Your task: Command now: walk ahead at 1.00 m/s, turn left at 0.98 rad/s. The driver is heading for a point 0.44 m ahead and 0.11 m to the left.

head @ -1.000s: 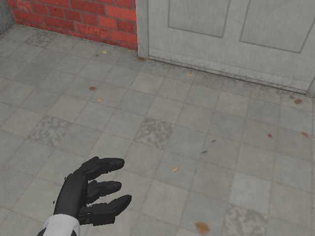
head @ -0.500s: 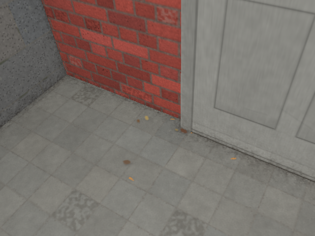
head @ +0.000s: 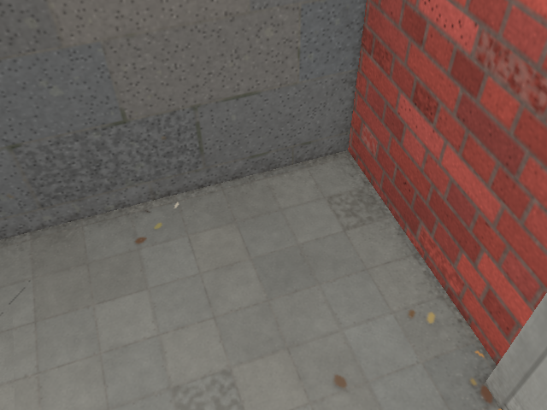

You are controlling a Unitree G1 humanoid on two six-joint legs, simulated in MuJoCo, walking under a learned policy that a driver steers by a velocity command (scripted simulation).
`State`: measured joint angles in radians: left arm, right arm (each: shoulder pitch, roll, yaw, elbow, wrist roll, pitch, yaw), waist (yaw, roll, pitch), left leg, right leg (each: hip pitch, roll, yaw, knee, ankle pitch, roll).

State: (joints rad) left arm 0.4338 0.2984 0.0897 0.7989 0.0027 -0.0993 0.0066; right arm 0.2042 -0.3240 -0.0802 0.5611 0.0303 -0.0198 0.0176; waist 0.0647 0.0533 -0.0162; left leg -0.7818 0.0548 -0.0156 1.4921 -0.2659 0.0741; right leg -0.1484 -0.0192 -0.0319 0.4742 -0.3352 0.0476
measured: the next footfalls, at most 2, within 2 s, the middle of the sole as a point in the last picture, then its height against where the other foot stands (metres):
left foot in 0.28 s outside the picture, level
right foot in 0.66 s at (283, 328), level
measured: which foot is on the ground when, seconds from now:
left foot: up 0.00-0.26, down 0.28-0.68, up 0.70-0.96, down 0.98-1.00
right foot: down 0.00-0.24, up 0.26-0.64, down 0.66-1.00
